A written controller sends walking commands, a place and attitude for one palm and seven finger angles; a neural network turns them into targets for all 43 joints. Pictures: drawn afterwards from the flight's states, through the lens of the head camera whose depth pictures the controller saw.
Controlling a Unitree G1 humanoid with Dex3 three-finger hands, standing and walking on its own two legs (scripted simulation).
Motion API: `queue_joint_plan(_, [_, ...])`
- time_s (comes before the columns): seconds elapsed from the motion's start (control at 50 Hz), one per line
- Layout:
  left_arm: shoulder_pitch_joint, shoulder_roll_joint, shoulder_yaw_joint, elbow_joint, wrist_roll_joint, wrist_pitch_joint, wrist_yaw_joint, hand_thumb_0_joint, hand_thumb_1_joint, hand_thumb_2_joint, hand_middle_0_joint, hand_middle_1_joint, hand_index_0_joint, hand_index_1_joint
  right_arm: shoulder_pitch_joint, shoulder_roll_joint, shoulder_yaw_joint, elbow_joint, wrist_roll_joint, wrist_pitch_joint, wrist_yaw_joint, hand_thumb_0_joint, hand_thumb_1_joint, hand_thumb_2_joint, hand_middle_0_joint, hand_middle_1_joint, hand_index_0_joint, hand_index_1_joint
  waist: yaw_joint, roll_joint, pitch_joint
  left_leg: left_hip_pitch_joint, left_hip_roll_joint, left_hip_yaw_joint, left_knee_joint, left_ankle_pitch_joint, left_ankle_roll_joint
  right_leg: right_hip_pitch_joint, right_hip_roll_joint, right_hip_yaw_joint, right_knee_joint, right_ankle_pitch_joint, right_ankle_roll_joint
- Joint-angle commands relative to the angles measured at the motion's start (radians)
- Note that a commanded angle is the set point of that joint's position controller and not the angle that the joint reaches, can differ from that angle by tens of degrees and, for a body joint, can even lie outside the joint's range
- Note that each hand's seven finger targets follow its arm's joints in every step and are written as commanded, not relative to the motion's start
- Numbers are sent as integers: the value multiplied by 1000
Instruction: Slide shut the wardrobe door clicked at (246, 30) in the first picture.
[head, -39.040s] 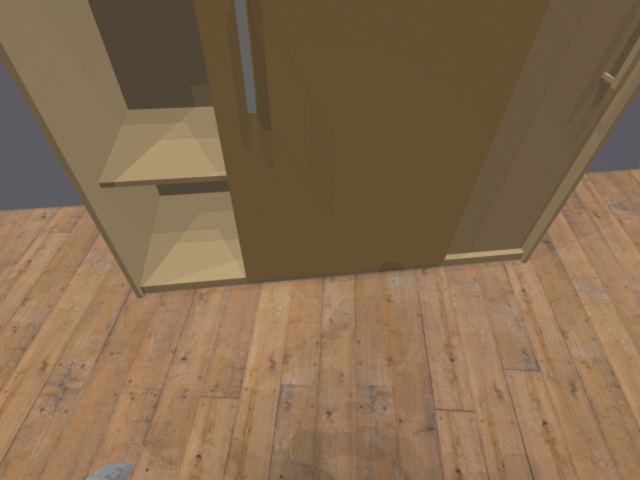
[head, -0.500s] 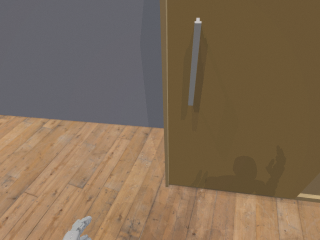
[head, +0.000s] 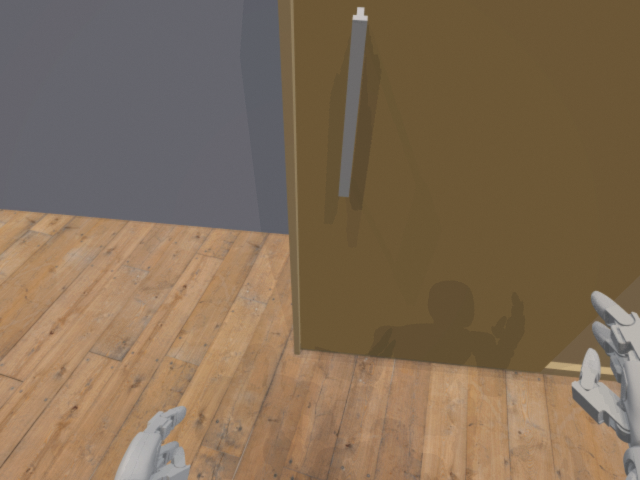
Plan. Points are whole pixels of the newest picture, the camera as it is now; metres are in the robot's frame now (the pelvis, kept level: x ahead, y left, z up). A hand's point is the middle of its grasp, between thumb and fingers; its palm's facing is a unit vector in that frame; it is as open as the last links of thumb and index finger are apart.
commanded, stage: let the arm hang, fingers relaxed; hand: right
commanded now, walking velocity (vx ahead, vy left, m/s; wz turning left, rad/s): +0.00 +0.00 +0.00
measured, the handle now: (351, 113) +0.62 -0.02 +0.16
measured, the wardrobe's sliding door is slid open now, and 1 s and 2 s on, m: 0.00 0.00 0.00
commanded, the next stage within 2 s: look to check the result in 1.02 s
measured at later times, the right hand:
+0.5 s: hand out of the picture -0.07 -0.17 -0.16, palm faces +0.02 +0.98 -0.20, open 7.3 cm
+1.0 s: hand out of the picture +0.00 -0.14 -0.17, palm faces +0.01 +0.99 -0.16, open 7.3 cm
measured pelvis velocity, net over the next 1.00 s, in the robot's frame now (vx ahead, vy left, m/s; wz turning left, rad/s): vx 0.00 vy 0.02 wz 0.00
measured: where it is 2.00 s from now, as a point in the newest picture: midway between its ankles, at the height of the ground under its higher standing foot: outside the picture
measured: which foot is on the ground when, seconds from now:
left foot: down 0.00-1.00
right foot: down 0.00-1.00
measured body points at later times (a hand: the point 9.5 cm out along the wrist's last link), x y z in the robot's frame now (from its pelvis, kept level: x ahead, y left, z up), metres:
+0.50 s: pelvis +0.00 +0.01 +0.01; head +0.02 +0.00 +0.46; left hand -0.02 +0.23 -0.15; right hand -0.07 -0.22 -0.14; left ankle -0.01 +0.13 -0.73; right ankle +0.05 -0.07 -0.73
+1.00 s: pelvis +0.00 +0.02 +0.01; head +0.01 +0.02 +0.46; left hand -0.02 +0.23 -0.15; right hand +0.00 -0.19 -0.15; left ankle -0.01 +0.13 -0.73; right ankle +0.05 -0.07 -0.73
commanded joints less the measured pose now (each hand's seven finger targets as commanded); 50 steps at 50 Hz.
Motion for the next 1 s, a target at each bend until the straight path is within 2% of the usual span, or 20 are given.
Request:
queue_joint_plan(0.0, [-19, 185, 53, -30, 25, 34, 6, 0, 900, 900, -200, -300, -200, -300, -9, 38, 153, 402, -14, 139, 47, 0, -900, -900, 200, 300, 200, 300, 13, 66, -76, 10, 22, -46, 128, -116, 14, 28, -257, 326, -178, 424, -96])
queue_joint_plan(0.02, [-38, 190, 52, -20, 28, 42, 7, 0, 900, 900, -200, -300, -200, -300, -9, 23, 155, 476, -15, 137, 47, 0, -900, -900, 200, 300, 200, 300, -8, 83, -86, 62, 32, -56, 53, -40, 20, 17, -234, 309, -167, 392, -86])
queue_joint_plan(0.06, [-62, 158, 44, 15, 24, 57, 5, 0, 900, 900, -200, -300, -200, -300, -38, -3, 171, 626, -17, 134, 45, 0, -900, -900, 200, 300, 200, 300, -12, 135, -64, 113, 70, -108, -86, 128, 39, -3, -135, 204, -132, 251, -19])
queue_joint_plan(0.08, [-63, 136, 40, 37, 21, 70, 4, 0, 900, 900, -200, -300, -200, -300, -72, -8, 183, 695, -15, 131, 45, 0, -900, -900, 200, 300, 200, 300, 6, 168, -38, 67, 111, -152, -153, 141, 60, 33, -87, 150, -107, 149, 8])
queue_joint_plan(0.1, [-47, 117, 36, 64, 21, 82, 4, 0, 900, 900, -200, -300, -200, -300, -105, -4, 198, 756, -11, 130, 45, 0, -900, -900, 200, 300, 200, 300, 29, 153, -16, 1, 139, -183, -202, 119, 82, 97, -59, 119, -90, 97, 22])
queue_joint_plan(0.12, [-22, 98, 33, 91, 21, 93, 4, 0, 900, 900, -200, -300, -200, -300, -130, 2, 210, 807, -7, 130, 43, 0, -900, -900, 200, 300, 200, 300, 45, 83, 5, -53, 148, -196, -236, 53, 95, 142, -52, 108, -90, 60, 29])
queue_joint_plan(0.16, [8, 77, 25, 141, 22, 102, 6, 0, 900, 900, -200, -300, -200, -300, -129, 25, 225, 900, -1, 127, 40, 0, -900, -900, 200, 300, 200, 300, 49, -27, 18, -64, 110, -168, -246, 6, 83, 178, -76, 130, -140, 71, 26])
queue_joint_plan(0.22, [31, 71, 25, 195, 26, 104, 19, 0, 900, 900, -200, -300, -200, -300, -64, 62, 221, 1019, 2, 130, 36, 0, -900, -900, 200, 300, 200, 300, 24, -165, 16, 31, 71, -121, -241, 0, 67, 119, -109, 170, -231, -28, 13])
queue_joint_plan(0.3, [88, 62, 28, 247, 18, 106, 26, 0, 900, 900, -200, -300, -200, -300, -25, 91, 238, 1115, 4, 129, 35, 0, -900, -900, 200, 300, 200, 300, 23, -66, 20, 47, 69, -99, -261, 23, 65, 133, -121, 174, -254, -46, 9])
queue_joint_plan(0.36, [127, 51, 29, 283, 15, 105, 30, 0, 900, 900, -200, -300, -200, -300, -2, 104, 245, 1164, 5, 125, 31, 0, -900, -900, 200, 300, 200, 300, 23, -4, 17, 56, 73, -90, -265, 60, 62, 161, -128, 166, -246, 20, 5])
queue_joint_plan(0.4, [149, 41, 27, 305, 14, 105, 33, 0, 900, 900, -200, -300, -200, -300, 11, 117, 248, 1188, 7, 126, 27, 0, -900, -900, 200, 300, 200, 300, 24, 3, 29, 49, 71, -84, -262, 49, 60, 168, -129, 170, -255, 20, 4])
queue_joint_plan(0.46, [166, 25, 28, 324, 15, 112, 33, 0, 900, 900, -200, -300, -200, -300, 22, 125, 250, 1208, 6, 132, 22, 0, -900, -900, 200, 300, 200, 300, 23, 21, 97, 21, 66, -81, -266, 3, 60, 133, -130, 176, -280, -46, 3])
queue_joint_plan(0.52, [182, 14, 30, 337, 16, 113, 33, 0, 900, 900, -200, -300, -200, -300, 40, 138, 251, 1221, 5, 130, 18, 0, -900, -900, 200, 300, 200, 300, 22, 44, 94, 19, 65, -87, -264, -7, 59, 132, -127, 171, -284, -62, 3])
queue_joint_plan(0.6, [194, -3, 30, 349, 17, 113, 31, 0, 900, 900, -200, -300, -200, -300, 40, 148, 248, 1221, 4, 127, 14, 0, -900, -900, 200, 300, 200, 300, 23, 54, 109, 4, 65, -95, -270, -26, 58, 126, -118, 157, -275, -53, 6])
queue_joint_plan(0.7, [195, -23, 32, 352, 19, 110, 30, 0, 900, 900, -200, -300, -200, -300, 35, 158, 243, 1212, 3, 124, 12, 0, -900, -900, 200, 300, 200, 300, 22, 24, 121, -8, 67, -101, -267, -19, 58, 121, -112, 144, -268, -38, 8])
queue_joint_plan(0.76, [196, -30, 32, 354, 20, 110, 30, 0, 900, 900, -200, -300, -200, -300, 23, 161, 241, 1205, 3, 124, 12, 0, -900, -900, 200, 300, 200, 300, 22, 43, 140, -16, 68, -101, -272, -30, 58, 109, -111, 140, -266, -37, 11])
queue_joint_plan(0.8, [198, -32, 33, 354, 21, 107, 31, 0, 900, 900, -200, -300, -200, -300, 18, 165, 239, 1202, 3, 122, 12, 0, -900, -900, 200, 300, 200, 300, 24, 16, 127, -11, 66, -108, -271, -17, 59, 118, -109, 139, -265, -26, 12])
queue_joint_plan(0.88, [196, -29, 32, 351, 20, 106, 33, 0, 900, 900, -200, -300, -200, -300, 9, 165, 238, 1202, 4, 121, 13, 0, -900, -900, 200, 300, 200, 300, 24, 17, 131, 0, 67, -109, -274, -3, 59, 114, -112, 136, -265, -18, 14])
queue_joint_plan(0.92, [196, -27, 31, 350, 20, 102, 34, 0, 900, 900, -200, -300, -200, -300, 6, 160, 235, 1202, 5, 120, 14, 0, -900, -900, 200, 300, 200, 300, 24, 2, 106, 19, 69, -107, -267, 28, 60, 132, -114, 137, -264, 10, 13])
queue_joint_plan(0.98, [188, -24, 31, 350, 20, 103, 34, 0, 900, 900, -200, -300, -200, -300, 0, 164, 237, 1201, 5, 120, 14, 0, -900, -900, 200, 300, 200, 300, 24, 21, 110, 17, 67, -105, -272, 26, 59, 138, -116, 136, -262, 9, 15])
